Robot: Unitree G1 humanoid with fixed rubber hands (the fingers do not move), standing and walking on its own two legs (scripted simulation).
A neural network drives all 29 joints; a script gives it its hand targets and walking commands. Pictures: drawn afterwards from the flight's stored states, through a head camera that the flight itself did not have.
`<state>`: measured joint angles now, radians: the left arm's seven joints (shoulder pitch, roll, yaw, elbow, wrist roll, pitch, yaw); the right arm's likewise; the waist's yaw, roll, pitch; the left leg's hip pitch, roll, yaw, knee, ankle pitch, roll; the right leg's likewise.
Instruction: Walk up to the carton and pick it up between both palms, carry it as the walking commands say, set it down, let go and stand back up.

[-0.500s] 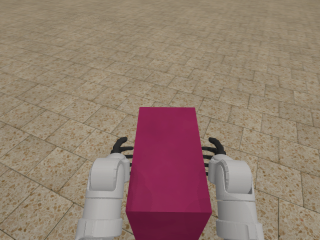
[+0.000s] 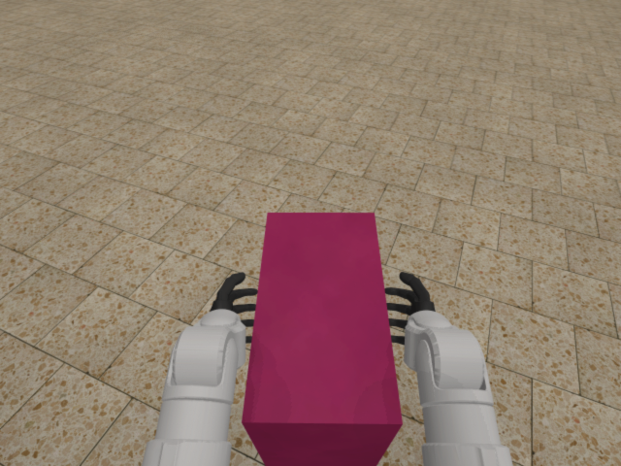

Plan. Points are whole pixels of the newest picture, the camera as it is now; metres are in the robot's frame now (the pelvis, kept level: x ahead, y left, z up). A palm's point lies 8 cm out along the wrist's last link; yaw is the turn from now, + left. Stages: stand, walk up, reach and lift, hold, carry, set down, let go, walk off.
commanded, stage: carry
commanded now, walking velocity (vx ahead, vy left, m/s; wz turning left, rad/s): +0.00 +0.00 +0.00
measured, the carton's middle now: (320, 339) +0.34 +0.00 -0.03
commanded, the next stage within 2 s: none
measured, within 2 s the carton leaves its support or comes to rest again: neither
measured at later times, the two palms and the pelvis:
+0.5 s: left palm (228, 331) +0.30 +0.12 +0.05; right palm (421, 332) +0.30 -0.13 +0.05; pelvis +0.01 +0.00 +0.00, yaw +0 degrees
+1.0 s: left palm (228, 335) +0.30 +0.12 +0.04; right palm (420, 337) +0.30 -0.13 +0.04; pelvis +0.01 +0.00 +0.00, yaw +0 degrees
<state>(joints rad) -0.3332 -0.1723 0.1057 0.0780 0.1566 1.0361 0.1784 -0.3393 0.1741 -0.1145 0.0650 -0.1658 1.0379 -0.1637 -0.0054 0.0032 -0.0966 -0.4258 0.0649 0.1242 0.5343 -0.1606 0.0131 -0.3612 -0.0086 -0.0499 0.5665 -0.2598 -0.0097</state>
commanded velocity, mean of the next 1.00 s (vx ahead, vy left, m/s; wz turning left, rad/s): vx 0.00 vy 0.00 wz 0.00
